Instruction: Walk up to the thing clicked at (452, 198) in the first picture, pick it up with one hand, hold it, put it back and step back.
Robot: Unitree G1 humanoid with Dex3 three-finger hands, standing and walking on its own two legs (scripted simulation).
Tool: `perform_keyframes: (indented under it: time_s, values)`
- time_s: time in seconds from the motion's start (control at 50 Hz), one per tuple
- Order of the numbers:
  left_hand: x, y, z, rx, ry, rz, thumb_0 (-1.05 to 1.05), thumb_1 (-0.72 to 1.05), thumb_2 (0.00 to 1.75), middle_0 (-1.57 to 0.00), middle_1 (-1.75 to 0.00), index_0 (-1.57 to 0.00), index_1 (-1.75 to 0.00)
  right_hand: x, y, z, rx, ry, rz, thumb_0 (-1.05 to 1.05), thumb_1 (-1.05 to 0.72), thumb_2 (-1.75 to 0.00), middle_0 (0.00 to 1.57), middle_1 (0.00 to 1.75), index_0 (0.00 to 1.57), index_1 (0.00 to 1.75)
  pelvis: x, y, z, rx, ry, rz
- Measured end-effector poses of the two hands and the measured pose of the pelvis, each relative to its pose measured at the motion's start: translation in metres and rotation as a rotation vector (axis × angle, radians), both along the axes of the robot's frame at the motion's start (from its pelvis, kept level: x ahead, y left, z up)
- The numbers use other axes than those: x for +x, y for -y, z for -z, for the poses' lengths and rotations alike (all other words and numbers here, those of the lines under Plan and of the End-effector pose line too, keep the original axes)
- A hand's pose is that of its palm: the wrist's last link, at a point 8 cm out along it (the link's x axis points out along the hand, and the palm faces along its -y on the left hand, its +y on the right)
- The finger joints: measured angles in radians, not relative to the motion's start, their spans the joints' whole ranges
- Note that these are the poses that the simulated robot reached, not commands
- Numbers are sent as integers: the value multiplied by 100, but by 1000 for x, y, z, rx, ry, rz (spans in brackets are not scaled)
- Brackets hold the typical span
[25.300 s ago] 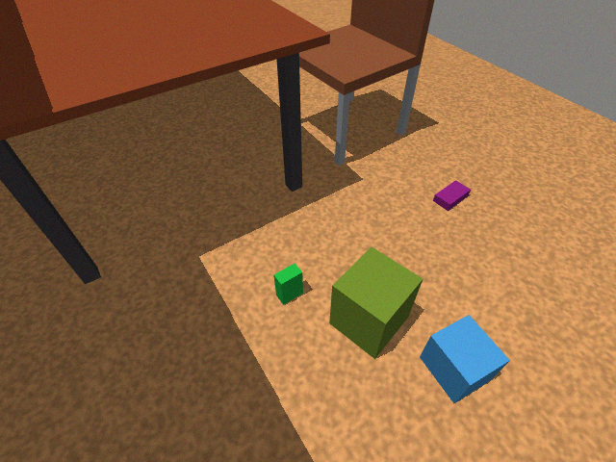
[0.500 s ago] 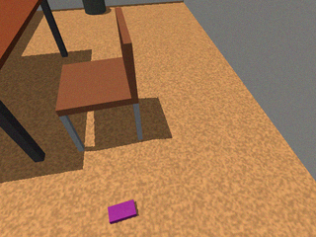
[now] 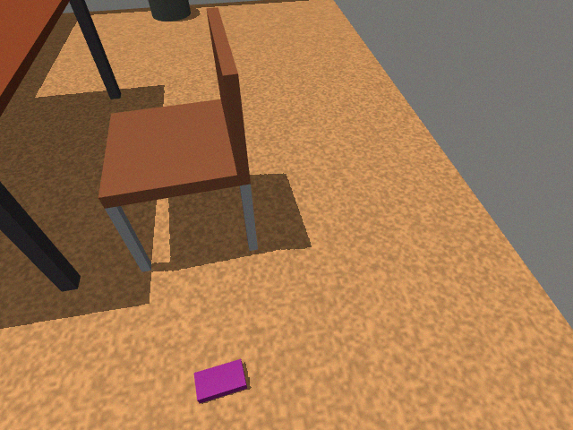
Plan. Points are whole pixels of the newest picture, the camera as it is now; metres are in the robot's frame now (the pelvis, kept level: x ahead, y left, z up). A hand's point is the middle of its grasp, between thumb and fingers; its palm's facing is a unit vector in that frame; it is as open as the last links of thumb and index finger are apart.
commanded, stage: stand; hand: left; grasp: from above
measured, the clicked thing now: (220, 380) +0.41 +0.24 -0.76
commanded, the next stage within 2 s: rise first in 0.16 s
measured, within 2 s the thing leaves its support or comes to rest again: neither
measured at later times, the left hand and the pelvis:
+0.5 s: hand out of the picture +0.15 +0.25 -0.17, palm faces -0.03 -0.94 -0.34, open 8.9 cm; pelvis -0.01 +0.00 -0.02, yaw -1 degrees
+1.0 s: hand out of the picture +0.12 +0.26 -0.24, palm faces -0.16 -0.86 -0.48, open 14.1 cm; pelvis -0.02 +0.01 -0.09, yaw -1 degrees
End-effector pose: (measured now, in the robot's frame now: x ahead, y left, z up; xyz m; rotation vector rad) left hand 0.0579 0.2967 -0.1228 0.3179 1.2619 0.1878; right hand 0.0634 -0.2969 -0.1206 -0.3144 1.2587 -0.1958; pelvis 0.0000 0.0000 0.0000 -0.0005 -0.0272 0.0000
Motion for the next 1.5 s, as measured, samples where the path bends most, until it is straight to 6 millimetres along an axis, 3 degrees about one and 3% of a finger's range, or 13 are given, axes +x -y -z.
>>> perform_keyframes:
  time_s: [0.3, 0.46, 0.54, 0.7, 0.8, 0.92, 1.14, 1.28, 1.4, 1.5]
  values:
    - [14, 0, -1, -1, 26, -5, 0, 90, 90, -20, -31, -21, -31, 11, -3, 0, 0, 28, 5, 1, -91, -90, 20, 30, 20, 30, 6, -1, 1, 1, -16, 1]
    - [79, 3, 11, -14, 138, 17, 0, 61, 91, -19, -58, -20, -59, 20, -26, 7, 38, 167, 15, 1, -97, -91, 20, 30, 20, 30, -10, 0, 17, -1, -128, 4]
    - [93, 3, 15, 11, 142, 68, 0, 35, 92, -16, -77, -17, -76, 15, -36, 11, 65, 190, 46, 1, -97, -91, 20, 30, 20, 30, -9, 0, 24, -2, -157, 14]
    - [81, -1, 38, 67, 79, 95, 0, -21, 95, -12, -98, -13, -98, 21, -42, 25, 74, 247, 34, 1, -95, -90, 20, 30, 20, 30, -9, -5, 46, -9, -229, 20]
    - [72, -7, 53, 104, 90, 118, 0, -43, 98, -11, -102, -11, -103, 34, -43, 40, 57, 294, 6, 1, -95, -90, 20, 30, 20, 30, -12, -7, 67, -15, -272, 19]
    - [66, -7, 65, 129, 93, 157, -1, -54, 100, -11, -104, -10, -105, 53, -49, 54, 52, 358, -26, 1, -95, -90, 20, 30, 20, 30, -16, -8, 85, -23, -310, 17]
    - [60, -9, 88, 186, 82, 221, -1, -58, 99, -11, -106, -10, -107, 78, -60, 74, 62, 448, -92, 1, -96, -90, 20, 30, 20, 30, -23, -8, 114, -35, -377, 14]
    - [76, -19, 132, 280, 84, 355, -1, -59, 99, -10, -106, -10, -107, 80, -55, 115, 56, 463, -136, 1, -95, -90, 20, 30, 20, 30, -35, -8, 154, -32, -460, 16]
    - [112, -22, 186, 402, 145, 515, -1, -58, 99, -9, -106, -9, -107, 71, -42, 178, 44, 418, -148, 1, -92, -90, 20, 30, 20, 30, -51, -6, 208, -27, -543, 26]
    - [142, -20, 231, 513, 194, 626, -1, -57, 100, -9, -107, -9, -108, 51, -34, 239, 51, 339, -143, 1, -92, -90, 20, 30, 20, 30, -67, -5, 254, -27, -598, 38]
